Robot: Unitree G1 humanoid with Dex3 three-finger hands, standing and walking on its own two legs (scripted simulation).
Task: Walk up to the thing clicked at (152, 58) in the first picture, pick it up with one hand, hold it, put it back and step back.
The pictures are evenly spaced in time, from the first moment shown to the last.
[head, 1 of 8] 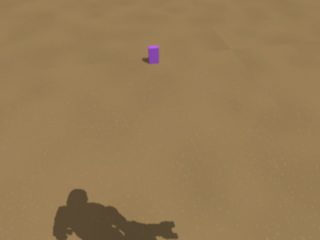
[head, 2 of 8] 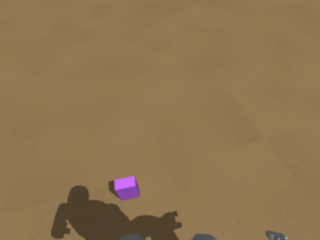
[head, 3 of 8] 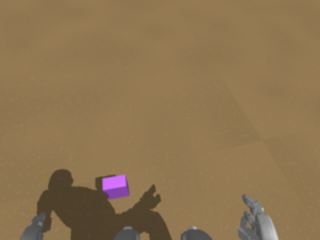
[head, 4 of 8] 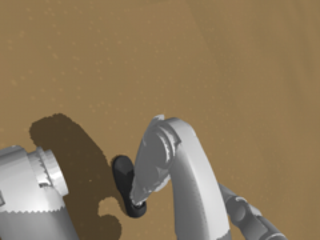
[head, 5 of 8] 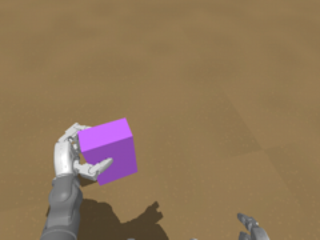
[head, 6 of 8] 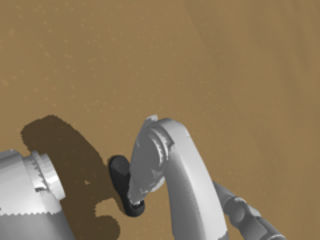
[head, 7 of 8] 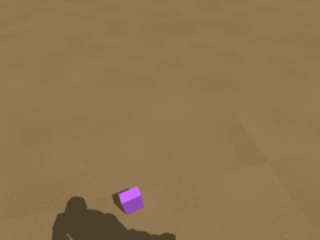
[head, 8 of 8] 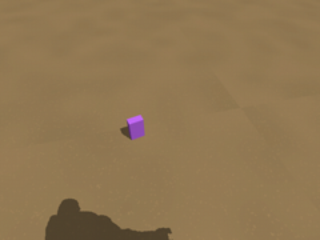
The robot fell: no
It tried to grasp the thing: yes
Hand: left
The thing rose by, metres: 0.66
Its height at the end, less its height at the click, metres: +0.00
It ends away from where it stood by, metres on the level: 0.02
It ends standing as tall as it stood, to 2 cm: yes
